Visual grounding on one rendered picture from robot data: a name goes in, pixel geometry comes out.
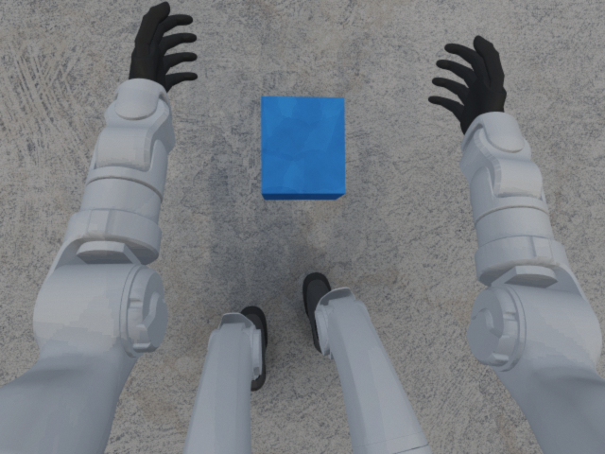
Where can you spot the robot right hand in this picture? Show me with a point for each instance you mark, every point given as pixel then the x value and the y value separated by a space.
pixel 485 93

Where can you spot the robot foot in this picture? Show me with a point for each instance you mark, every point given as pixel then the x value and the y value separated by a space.
pixel 257 316
pixel 315 286

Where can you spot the carton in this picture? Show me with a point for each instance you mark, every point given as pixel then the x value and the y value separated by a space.
pixel 302 148

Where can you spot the robot left forearm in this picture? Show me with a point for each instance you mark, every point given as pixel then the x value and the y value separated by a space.
pixel 118 218

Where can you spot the robot right forearm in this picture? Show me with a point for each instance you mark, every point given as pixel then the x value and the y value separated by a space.
pixel 514 235

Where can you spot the right robot upper arm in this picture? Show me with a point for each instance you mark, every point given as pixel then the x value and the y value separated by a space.
pixel 544 345

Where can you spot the robot left hand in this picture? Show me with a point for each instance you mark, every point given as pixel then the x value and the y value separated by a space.
pixel 148 60

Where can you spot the robot left foot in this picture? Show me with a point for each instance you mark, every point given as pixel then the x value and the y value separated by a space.
pixel 257 316

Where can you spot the left robot upper arm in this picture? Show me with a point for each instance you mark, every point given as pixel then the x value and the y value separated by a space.
pixel 93 322

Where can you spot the robot right foot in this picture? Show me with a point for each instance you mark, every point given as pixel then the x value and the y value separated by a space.
pixel 315 286

